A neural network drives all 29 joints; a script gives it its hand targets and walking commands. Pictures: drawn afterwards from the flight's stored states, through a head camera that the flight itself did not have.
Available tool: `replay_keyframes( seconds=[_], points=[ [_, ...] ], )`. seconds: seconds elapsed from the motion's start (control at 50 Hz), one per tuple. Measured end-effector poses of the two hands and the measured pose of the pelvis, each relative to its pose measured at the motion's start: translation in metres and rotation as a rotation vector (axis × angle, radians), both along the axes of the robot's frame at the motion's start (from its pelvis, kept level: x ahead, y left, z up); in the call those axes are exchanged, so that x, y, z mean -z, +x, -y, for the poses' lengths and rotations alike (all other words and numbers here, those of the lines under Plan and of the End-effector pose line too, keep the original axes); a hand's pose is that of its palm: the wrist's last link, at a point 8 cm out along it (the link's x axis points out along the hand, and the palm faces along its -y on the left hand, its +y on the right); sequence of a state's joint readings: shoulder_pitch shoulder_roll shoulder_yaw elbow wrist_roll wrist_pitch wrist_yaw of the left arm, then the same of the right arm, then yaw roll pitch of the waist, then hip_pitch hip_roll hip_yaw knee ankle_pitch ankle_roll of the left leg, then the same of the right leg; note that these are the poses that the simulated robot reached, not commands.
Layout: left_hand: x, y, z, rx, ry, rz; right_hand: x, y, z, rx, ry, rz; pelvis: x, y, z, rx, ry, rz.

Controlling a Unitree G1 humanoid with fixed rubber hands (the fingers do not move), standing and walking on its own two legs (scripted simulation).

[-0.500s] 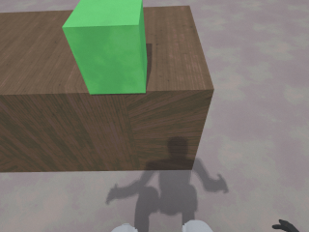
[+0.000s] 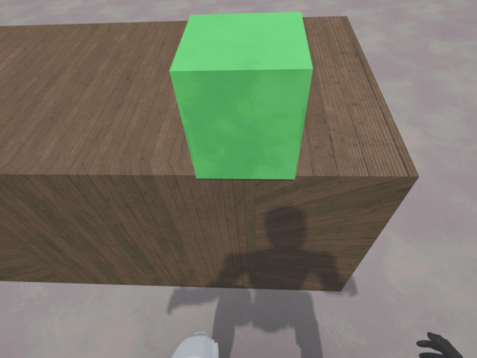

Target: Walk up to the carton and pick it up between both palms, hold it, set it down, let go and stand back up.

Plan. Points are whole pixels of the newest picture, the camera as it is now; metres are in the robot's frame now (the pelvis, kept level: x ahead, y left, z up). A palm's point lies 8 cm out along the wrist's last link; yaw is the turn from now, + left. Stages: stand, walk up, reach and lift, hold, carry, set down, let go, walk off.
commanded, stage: walk up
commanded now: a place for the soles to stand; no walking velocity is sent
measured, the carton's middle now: (245, 101) +0.57 +0.02 +0.12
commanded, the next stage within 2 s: none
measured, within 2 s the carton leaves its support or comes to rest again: neither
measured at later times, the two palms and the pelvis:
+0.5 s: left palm (67, 334) +0.18 +0.34 -0.10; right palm out of the picture +0.06 -0.31 -0.07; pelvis +0.03 +0.03 +0.01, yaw -6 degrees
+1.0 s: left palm (77, 356) +0.15 +0.30 -0.07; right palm out of the picture +0.08 -0.34 -0.07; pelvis +0.02 +0.00 +0.03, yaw -6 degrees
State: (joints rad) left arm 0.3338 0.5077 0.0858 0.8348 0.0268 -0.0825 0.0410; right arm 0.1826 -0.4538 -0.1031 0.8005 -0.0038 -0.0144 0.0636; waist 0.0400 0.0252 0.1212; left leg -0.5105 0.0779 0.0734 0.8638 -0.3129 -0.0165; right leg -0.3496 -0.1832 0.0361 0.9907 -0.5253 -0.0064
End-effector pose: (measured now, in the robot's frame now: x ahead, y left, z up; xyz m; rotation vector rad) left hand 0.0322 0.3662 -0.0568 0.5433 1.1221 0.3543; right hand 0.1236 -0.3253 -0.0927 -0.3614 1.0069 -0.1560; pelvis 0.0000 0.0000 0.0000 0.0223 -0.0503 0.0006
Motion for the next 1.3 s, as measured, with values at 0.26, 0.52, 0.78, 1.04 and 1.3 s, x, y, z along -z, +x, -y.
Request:
replay_keyframes(
  seconds=[0.26,0.52,0.78,1.04,1.3],
  points=[
    [0.044,0.098,0.016,0.138,-0.168,-0.003,-0.017,-0.033,-0.011,0.135,-0.119,-0.059,0.000,0.025,-0.030,0.069,-0.035,-0.001],
    [0.039,0.153,0.025,0.161,-0.218,0.038,-0.023,-0.065,-0.013,0.206,-0.155,-0.128,-0.009,0.033,-0.031,0.113,-0.026,-0.025],
    [0.029,0.123,0.051,0.120,-0.212,-0.020,-0.024,-0.057,0.013,0.212,-0.104,-0.117,-0.020,0.025,-0.006,0.114,-0.016,-0.016],
    [0.013,0.118,0.070,0.094,-0.243,-0.005,-0.024,-0.049,0.009,0.206,-0.045,-0.111,-0.034,0.023,0.002,0.097,-0.003,-0.006],
    [0.006,0.147,0.067,0.097,-0.254,0.025,-0.031,-0.047,0.003,0.190,-0.060,-0.181,-0.043,0.037,-0.003,0.072,-0.021,-0.018]
  ],
)
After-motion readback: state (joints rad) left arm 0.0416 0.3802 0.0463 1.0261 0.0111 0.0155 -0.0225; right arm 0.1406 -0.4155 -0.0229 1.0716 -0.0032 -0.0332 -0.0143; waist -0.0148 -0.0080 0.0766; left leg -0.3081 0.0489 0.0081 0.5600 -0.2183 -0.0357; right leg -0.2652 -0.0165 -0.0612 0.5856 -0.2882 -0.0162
